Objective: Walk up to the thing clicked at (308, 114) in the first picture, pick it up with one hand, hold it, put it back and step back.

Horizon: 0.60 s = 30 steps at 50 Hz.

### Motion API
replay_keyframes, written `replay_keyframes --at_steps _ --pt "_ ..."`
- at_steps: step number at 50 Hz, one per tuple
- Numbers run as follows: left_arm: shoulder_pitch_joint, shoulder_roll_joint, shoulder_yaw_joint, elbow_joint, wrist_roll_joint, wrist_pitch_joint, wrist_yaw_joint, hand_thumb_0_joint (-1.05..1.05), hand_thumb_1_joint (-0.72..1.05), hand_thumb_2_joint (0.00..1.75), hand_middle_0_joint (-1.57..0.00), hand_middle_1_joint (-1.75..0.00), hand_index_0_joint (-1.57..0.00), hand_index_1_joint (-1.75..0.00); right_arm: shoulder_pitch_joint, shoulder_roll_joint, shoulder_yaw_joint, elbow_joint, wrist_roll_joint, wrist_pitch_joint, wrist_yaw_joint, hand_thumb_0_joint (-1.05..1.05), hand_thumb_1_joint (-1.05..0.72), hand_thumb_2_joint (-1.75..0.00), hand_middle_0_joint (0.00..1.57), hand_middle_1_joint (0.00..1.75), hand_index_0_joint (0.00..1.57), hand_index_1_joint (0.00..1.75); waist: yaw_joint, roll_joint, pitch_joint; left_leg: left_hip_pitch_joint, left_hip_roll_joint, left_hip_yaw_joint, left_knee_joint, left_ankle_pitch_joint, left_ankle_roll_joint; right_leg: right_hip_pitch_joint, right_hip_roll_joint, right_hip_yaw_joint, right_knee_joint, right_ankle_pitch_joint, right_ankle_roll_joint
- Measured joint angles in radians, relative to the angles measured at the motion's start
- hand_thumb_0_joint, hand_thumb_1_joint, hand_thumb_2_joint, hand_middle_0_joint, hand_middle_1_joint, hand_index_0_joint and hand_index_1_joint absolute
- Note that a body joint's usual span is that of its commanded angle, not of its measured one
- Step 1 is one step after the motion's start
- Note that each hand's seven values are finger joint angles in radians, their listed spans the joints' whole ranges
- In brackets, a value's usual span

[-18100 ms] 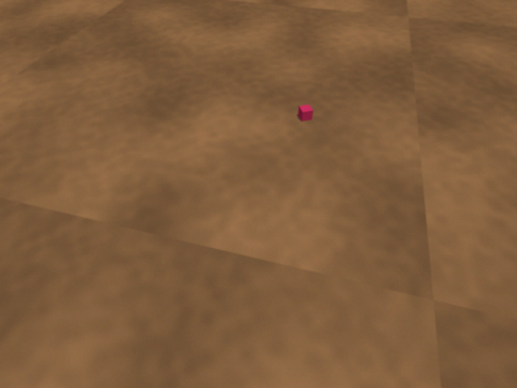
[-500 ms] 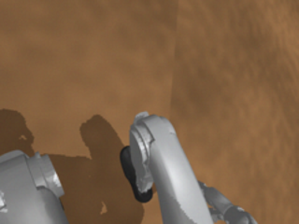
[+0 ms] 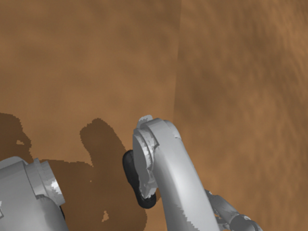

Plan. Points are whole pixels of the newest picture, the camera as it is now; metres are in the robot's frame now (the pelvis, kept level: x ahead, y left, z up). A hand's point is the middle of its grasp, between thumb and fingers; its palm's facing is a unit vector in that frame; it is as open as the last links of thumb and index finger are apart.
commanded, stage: close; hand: left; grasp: from above
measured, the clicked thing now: out of the picture +0.46 +0.38 -0.27
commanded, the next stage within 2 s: settle in 0.80 s
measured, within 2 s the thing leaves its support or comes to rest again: leaves its support in 1.26 s
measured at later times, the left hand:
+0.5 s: hand out of the picture +0.44 +0.38 -0.22, palm faces -0.43 -0.15 -0.89, open 9.9 cm
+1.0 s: hand out of the picture +0.44 +0.38 -0.22, palm faces -0.42 -0.14 -0.90, open 9.6 cm
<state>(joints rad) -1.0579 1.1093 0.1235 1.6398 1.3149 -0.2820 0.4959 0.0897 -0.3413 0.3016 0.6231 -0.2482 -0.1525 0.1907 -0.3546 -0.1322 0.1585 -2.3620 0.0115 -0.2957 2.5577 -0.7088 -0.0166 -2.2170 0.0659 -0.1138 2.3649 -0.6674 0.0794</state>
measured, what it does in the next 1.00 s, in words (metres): stands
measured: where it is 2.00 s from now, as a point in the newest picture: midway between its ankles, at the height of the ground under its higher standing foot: (104, 210)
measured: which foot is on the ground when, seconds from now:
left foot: down 0.00-1.00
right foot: down 0.00-1.00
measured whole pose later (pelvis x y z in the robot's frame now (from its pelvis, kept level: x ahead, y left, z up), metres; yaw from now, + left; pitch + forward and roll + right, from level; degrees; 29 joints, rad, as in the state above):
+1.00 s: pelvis +0.00 +0.00 +0.00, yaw +0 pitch +27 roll -16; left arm -1.06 1.11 0.12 1.64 1.33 -0.30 0.50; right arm 0.09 -0.35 0.30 0.61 -0.25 -0.14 0.19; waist -0.35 -0.13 0.15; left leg -2.37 0.01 -0.30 2.56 -0.70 -0.01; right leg -2.22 0.06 -0.12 2.36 -0.66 0.07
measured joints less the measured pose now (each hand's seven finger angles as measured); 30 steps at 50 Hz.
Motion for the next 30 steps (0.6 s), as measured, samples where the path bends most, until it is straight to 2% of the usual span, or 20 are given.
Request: replay_keyframes --at_steps 6,12,24,30 --pt "0.023 -0.009 0.005 -0.017 -0.005 -0.014 -0.024 0.0 -0.02 0.71 -0.45 -0.73 -0.46 -0.72 0.0 0.001 -0.002 -0.008 0.001 0.012 0.0 0.0 -0.9 -0.89 0.2 0.3 0.21 0.3 0.007 0.008 -0.002 0.005 -0.002 -0.002 -0.005 -0.002 0.0 0.007 -0.004 -0.003 -0.006 -0.004 -0.001" --pt "0.024 -0.002 0.008 -0.026 0.002 -0.038 -0.019 0.0 0.07 0.65 -0.5 -0.69 -0.52 -0.67 -0.011 -0.006 0.0 -0.012 0.0 0.02 -0.002 0.0 -0.9 -0.89 0.2 0.3 0.21 0.3 0.013 -0.001 0.005 0.012 -0.002 -0.004 -0.006 0.002 -0.001 0.014 -0.003 -0.004 -0.007 0.001 0.002" --pt "0.001 0.013 -0.004 0.01 0.025 -0.052 0.007 0.0 0.1 0.53 -0.58 -0.6 -0.6 -0.57 -0.014 -0.009 0.001 -0.004 -0.007 0.02 -0.005 0.0 -0.9 -0.89 0.2 0.3 0.21 0.3 0.008 -0.009 0.0 0.007 0.0 -0.003 0.002 0.007 0.001 0.009 0.0 -0.004 -0.002 0.008 -0.005" --pt "-0.003 0.012 -0.005 0.013 0.032 -0.045 0.012 0.0 0.1 0.47 -0.63 -0.54 -0.65 -0.51 -0.01 -0.004 0.006 -0.003 -0.008 0.017 -0.005 0.0 -0.9 -0.89 0.2 0.3 0.21 0.3 0.006 -0.006 -0.002 0.005 0.0 -0.003 0.002 0.007 0.003 0.006 0.0 -0.003 -0.002 0.009 0.004"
